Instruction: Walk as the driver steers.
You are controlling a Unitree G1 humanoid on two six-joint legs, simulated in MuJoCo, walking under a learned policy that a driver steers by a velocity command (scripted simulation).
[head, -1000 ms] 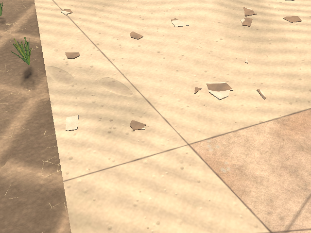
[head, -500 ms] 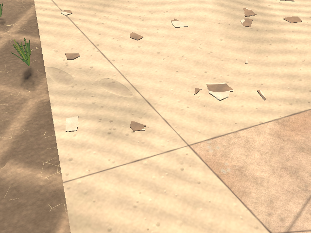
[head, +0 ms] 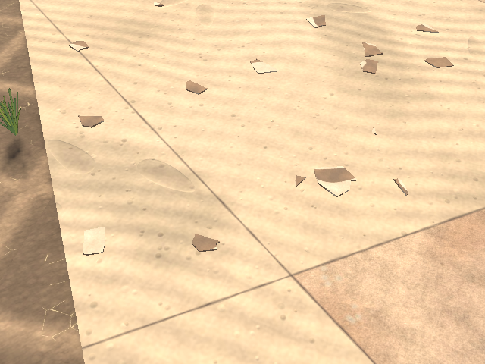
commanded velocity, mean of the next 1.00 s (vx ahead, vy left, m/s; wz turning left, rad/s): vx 0.49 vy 0.00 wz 0.00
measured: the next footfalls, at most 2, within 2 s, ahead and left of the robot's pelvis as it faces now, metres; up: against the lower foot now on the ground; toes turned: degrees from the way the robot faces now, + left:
right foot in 0.26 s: +0.35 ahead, -0.13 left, +0.00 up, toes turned -3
left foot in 0.80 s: +0.65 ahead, +0.11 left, +0.00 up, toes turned +3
